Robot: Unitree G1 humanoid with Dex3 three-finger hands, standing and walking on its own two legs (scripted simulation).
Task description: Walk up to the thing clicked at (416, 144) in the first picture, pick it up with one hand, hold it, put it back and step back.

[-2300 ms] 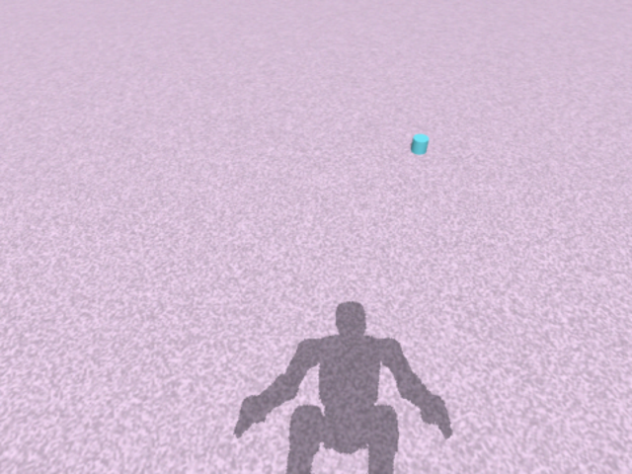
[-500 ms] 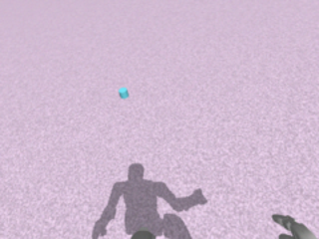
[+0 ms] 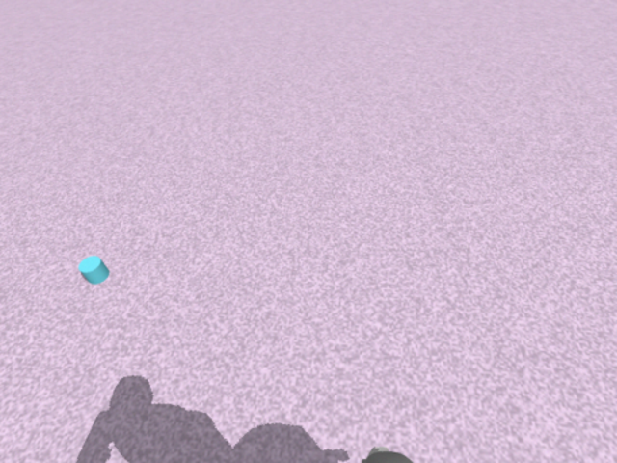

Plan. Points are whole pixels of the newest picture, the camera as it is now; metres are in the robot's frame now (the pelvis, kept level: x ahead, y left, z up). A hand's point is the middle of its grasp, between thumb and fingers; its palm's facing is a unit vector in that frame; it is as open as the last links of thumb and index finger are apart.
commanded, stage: walk up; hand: left
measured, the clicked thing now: (94, 269) +1.13 +0.80 -0.73
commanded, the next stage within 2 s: none
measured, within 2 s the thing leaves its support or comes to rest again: neither
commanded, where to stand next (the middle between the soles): +0.72 +0.92 m, yaw -55 degrees
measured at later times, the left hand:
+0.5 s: hand out of the picture +0.35 +0.55 -0.16, palm faces -0.22 -0.76 -0.61, open 7.4 cm
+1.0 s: hand out of the picture +0.58 +0.61 -0.12, palm faces -0.34 -0.71 -0.62, open 7.3 cm
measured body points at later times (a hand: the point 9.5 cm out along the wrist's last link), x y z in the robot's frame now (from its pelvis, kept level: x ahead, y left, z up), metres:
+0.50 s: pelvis +0.23 +0.23 -0.05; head +0.26 +0.21 +0.40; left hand +0.36 +0.59 -0.13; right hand +0.31 -0.13 -0.12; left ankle +0.35 +0.36 -0.73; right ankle +0.16 -0.02 -0.71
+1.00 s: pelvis +0.38 +0.37 -0.03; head +0.38 +0.30 +0.42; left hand +0.60 +0.65 -0.08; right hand +0.32 +0.04 -0.17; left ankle +0.46 +0.49 -0.66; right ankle +0.38 +0.22 -0.73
